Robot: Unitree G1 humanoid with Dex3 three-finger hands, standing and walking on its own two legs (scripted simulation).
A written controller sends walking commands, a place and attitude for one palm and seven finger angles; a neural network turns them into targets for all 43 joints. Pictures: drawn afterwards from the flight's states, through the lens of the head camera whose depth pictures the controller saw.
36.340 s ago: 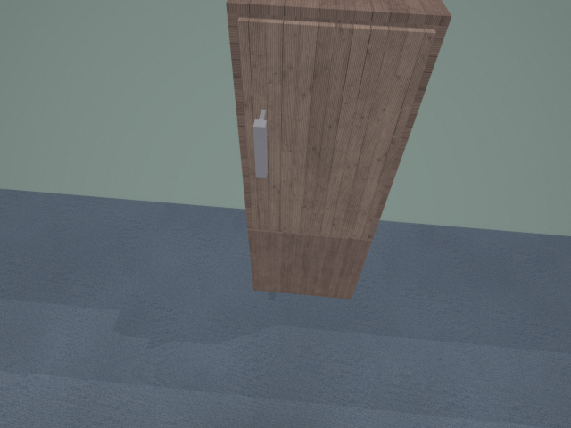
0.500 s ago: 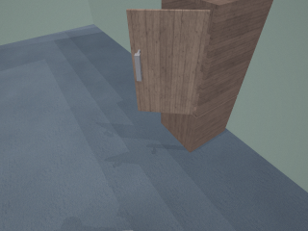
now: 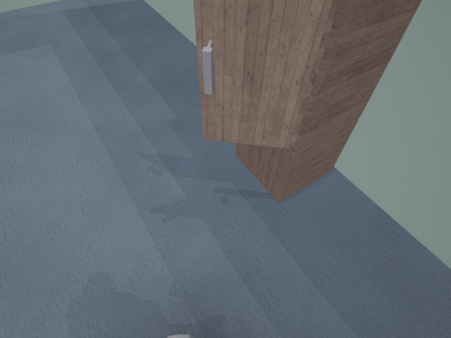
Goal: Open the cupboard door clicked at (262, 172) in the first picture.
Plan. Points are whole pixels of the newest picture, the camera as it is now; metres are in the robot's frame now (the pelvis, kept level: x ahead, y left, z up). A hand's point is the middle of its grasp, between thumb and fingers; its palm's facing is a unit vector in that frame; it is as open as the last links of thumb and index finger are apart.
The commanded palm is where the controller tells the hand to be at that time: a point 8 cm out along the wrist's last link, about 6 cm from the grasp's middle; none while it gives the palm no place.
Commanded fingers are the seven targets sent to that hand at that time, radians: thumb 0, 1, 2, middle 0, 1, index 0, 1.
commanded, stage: come to a stop and stand still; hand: left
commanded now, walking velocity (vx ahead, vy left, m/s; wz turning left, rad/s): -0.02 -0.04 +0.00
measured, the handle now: (209, 67) +0.82 +0.12 +0.01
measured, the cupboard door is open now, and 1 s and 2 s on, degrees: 49 49 49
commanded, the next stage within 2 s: look again from close up in 0.32 s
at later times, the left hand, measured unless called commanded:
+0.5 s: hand out of the picture -0.02 +0.16 -0.17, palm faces +0.02 -0.99 -0.17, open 7.4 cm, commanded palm none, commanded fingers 0.00 0.90 0.90 -0.20 -0.30 -0.20 -0.30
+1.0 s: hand out of the picture -0.03 +0.13 -0.17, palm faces +0.05 -0.99 -0.14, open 7.4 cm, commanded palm none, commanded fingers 0.00 0.90 0.90 -0.20 -0.30 -0.20 -0.30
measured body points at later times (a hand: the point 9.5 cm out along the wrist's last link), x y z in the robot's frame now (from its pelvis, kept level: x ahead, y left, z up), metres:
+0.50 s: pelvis -0.01 -0.01 +0.01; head +0.00 +0.00 +0.46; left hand -0.02 +0.21 -0.15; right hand -0.04 -0.23 -0.15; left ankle +0.05 +0.11 -0.73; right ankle -0.06 -0.11 -0.73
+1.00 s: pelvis +0.01 -0.01 +0.01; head +0.02 +0.00 +0.46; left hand -0.03 +0.19 -0.16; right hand +0.01 -0.23 -0.15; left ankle +0.05 +0.11 -0.73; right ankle -0.06 -0.11 -0.73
